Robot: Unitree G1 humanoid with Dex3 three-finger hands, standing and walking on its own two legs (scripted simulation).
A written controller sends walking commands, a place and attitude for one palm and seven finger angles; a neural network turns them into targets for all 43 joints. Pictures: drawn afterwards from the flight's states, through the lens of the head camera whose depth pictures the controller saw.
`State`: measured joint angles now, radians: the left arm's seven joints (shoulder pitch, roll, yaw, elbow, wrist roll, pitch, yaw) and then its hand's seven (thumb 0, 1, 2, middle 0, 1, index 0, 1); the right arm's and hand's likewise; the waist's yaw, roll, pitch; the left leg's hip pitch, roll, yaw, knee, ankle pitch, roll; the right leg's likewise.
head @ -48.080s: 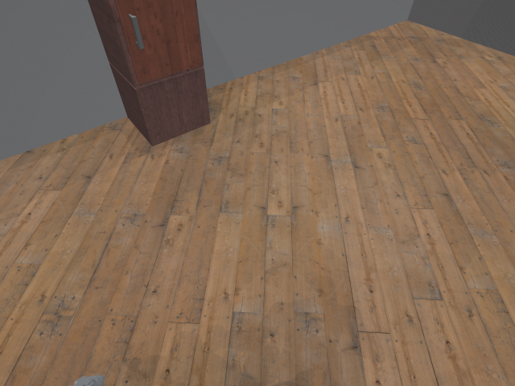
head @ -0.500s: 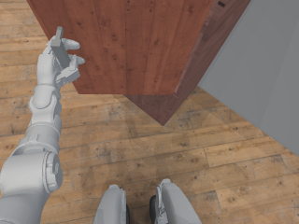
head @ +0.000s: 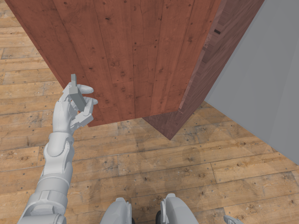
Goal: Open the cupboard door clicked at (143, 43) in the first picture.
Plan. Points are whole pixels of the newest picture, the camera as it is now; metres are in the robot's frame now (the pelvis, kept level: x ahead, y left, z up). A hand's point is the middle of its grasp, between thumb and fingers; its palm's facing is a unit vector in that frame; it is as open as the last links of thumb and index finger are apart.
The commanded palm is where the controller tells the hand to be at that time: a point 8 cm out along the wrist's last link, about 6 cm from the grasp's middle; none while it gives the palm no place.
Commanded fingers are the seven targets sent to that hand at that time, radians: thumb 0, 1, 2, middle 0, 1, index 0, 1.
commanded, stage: pull the door open along its arc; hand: left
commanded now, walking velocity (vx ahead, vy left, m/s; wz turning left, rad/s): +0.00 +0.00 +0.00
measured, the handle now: (81, 98) +0.45 +0.18 +0.01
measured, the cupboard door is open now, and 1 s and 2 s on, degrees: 54 84 86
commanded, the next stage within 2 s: open thumb and fingers to let go in 0.58 s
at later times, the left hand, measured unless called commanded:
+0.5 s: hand (120, 158) +0.28 +0.07 +0.02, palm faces +0.39 -0.92 +0.00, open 5.8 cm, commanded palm +0.21 +0.09 +0.01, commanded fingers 0.00 0.90 0.90 -0.40 -1.35 -0.40 -1.35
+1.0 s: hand (131, 165) +0.26 +0.04 +0.01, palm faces +0.41 -0.91 -0.02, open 8.3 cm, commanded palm +0.21 +0.09 +0.01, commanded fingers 0.00 -0.29 0.39 -0.31 -1.22 -0.31 -1.22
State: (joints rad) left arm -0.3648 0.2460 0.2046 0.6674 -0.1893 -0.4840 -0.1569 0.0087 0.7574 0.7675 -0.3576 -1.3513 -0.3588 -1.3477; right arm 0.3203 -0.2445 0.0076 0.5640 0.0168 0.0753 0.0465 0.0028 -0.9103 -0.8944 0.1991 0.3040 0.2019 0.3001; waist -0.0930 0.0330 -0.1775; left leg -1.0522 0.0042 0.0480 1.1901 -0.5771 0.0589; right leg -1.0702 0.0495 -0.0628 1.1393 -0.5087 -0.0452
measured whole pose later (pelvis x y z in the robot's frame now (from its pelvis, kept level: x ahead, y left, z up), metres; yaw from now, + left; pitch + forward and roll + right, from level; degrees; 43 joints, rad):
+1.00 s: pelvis -0.01 -0.05 -0.01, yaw +6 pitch +21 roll +2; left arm 0.17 -0.10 -0.22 0.21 0.10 -0.43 0.52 0.01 0.31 0.65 -0.35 -1.29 -0.36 -1.29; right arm 0.18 -0.19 0.00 0.58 -0.07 -0.09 0.02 0.01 -0.91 -0.89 0.20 0.30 0.20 0.30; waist -0.01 0.02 -0.20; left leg -1.01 -0.03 -0.03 1.22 -0.56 -0.02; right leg -1.03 0.01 -0.14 1.23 -0.56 -0.12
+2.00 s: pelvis -0.02 -0.01 -0.02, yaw +4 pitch +20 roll +0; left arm 0.33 0.02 -0.29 0.00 0.01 -0.44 0.09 -0.01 -0.50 0.30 -0.11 -0.32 -0.17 -0.33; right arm 0.24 -0.22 0.01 0.41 -0.02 -0.06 0.04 0.01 -0.91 -0.89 0.20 0.30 0.20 0.30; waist -0.01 0.03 -0.20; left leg -1.05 -0.04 0.03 1.30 -0.60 0.05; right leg -1.07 0.00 -0.09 1.29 -0.57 -0.06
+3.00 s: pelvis -0.03 -0.02 -0.04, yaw +3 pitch +20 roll -2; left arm 0.60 0.19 -0.04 -0.23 -0.19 -0.43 -0.21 -0.01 -0.50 0.30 -0.15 -0.30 -0.15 -0.30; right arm 0.20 -0.21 -0.01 0.40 0.02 -0.06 -0.04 0.01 -0.91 -0.89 0.20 0.30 0.20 0.30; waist 0.02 0.03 -0.21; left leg -1.12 -0.02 -0.01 1.41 -0.64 0.03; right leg -1.11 0.02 -0.13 1.36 -0.59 -0.08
